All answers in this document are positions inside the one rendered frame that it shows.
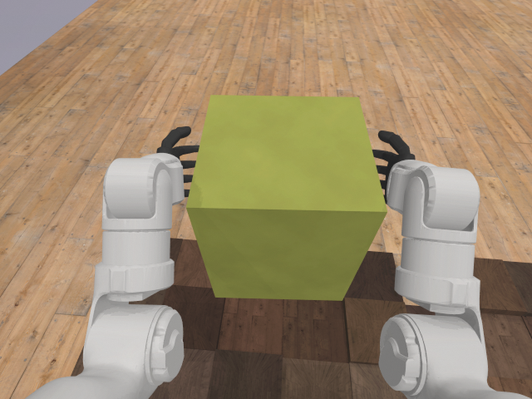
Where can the robot right forearm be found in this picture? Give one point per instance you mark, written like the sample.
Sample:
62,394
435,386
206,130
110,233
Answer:
439,208

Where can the robot right upper arm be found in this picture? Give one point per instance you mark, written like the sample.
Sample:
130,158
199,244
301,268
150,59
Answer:
435,357

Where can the robot left hand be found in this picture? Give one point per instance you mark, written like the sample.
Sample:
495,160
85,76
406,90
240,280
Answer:
171,139

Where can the robot right hand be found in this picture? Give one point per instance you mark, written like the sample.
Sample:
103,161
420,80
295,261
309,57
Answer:
399,146

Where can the robot left upper arm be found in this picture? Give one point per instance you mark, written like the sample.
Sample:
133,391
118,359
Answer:
130,350

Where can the carton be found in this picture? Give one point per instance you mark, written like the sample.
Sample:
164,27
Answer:
285,198

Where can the robot left forearm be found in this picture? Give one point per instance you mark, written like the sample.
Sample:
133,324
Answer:
138,195

